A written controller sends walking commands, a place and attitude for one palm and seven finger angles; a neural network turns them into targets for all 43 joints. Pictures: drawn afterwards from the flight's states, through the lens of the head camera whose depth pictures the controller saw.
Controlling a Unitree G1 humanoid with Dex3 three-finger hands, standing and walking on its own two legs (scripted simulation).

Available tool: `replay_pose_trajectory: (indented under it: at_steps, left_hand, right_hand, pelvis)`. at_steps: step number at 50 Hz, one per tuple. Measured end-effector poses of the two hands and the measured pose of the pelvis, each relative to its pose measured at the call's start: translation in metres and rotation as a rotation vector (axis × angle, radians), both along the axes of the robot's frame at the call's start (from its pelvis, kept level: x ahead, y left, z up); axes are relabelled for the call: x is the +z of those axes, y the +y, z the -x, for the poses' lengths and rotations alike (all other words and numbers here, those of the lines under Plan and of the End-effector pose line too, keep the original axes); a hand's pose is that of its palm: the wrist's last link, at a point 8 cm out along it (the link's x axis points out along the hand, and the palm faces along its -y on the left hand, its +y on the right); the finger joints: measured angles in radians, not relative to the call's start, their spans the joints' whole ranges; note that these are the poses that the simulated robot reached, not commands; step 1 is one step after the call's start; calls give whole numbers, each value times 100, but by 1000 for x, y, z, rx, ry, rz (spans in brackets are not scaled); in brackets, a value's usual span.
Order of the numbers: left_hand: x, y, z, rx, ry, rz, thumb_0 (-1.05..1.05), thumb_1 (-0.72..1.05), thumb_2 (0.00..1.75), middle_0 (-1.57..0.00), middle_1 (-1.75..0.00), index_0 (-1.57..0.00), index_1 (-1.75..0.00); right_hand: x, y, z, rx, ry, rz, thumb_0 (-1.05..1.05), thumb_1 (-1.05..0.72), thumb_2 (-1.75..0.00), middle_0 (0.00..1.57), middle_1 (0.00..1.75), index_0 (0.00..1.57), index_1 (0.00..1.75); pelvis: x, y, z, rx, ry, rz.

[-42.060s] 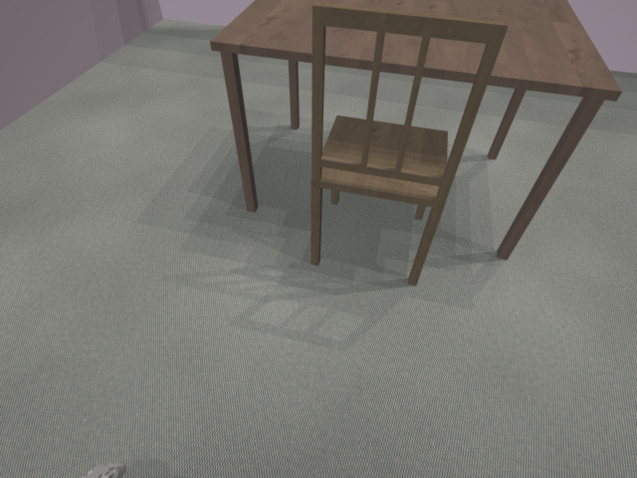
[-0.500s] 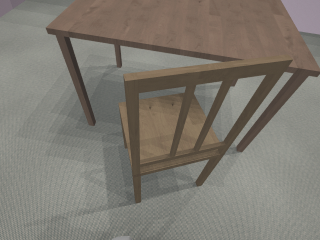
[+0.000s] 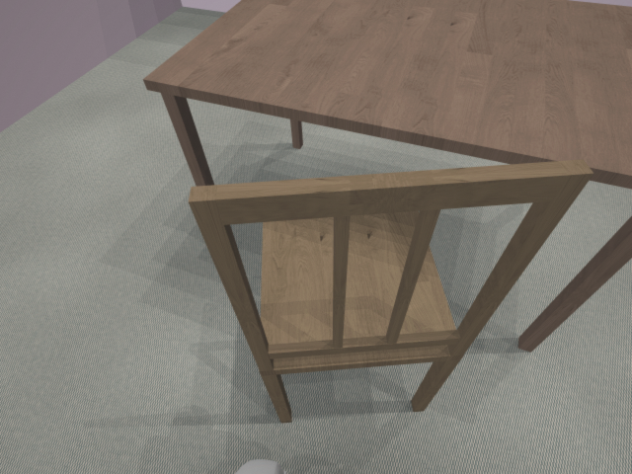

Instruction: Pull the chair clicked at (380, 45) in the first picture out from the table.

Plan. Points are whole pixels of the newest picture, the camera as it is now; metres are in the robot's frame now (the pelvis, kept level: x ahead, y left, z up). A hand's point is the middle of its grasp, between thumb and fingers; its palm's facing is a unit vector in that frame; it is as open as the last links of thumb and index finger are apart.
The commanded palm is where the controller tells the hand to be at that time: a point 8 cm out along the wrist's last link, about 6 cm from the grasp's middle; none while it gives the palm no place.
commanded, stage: shuffle to correct the standing spot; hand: left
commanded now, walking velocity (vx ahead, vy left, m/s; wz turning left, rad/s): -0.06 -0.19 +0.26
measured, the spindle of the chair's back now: (339, 293) +0.38 -0.01 -0.04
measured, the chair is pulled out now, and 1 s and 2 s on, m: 0.18 0.18 0.18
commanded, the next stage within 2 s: come to a stop and stand still in 0.42 s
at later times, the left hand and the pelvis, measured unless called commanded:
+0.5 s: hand out of the picture -0.04 +0.07 -0.17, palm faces +0.13 -0.97 -0.20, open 7.4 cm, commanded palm none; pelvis -0.01 -0.11 +0.01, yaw +5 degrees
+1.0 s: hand out of the picture -0.08 +0.01 -0.16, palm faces +0.21 -0.95 -0.24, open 7.4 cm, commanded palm none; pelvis -0.05 -0.18 +0.02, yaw +6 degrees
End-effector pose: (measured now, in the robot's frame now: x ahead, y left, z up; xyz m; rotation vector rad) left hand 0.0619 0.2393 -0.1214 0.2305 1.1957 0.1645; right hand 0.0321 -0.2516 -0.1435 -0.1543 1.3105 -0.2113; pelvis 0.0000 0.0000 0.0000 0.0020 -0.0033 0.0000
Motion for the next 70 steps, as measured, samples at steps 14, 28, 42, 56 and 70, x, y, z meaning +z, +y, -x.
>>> replay_pose_trajectory:
  at_steps: [14, 28, 42, 56, 70]
  left_hand:
    - [-36, -77, 76, 162, 203, 129, 1, 92, 90, -20, -30, -20, -30]
    - [-14, -133, 105, 175, 233, 33, 1, 91, 90, -20, -30, -20, -30]
    - [4, -201, 109, 201, 57, 36, 1, 91, 90, -20, -30, -20, -30]
    - [-18, -160, 179, 250, 223, 50, 1, 91, 90, -20, -30, -20, -30]
    - [-11, -182, 158, 188, 174, 86, 1, 91, 90, -20, -30, -20, -30]
  right_hand:
    - [15, -24, -26, 118, 29, 23, 0, -93, -90, 20, 30, 20, 30]
    - [4, -120, -29, 117, 0, 5, 0, -91, -90, 20, 30, 20, 30]
    - [15, -176, -10, 189, -12, -27, 0, -91, -90, 19, 30, 19, 30]
    - [17, -126, 22, 180, -51, -24, 0, -93, -90, 19, 30, 20, 30]
    - [0, -95, 88, 127, 122, -115, 0, -91, -90, 20, 30, 20, 30]
  pelvis:
    - [0, -55, -13, 84, -24, -2]
    - [1, -138, 16, 76, 4, 6]
    - [14, -188, 38, 109, -4, -28]
    - [6, -156, 57, 100, -11, -24]
    - [10, -147, 58, 102, -17, -13]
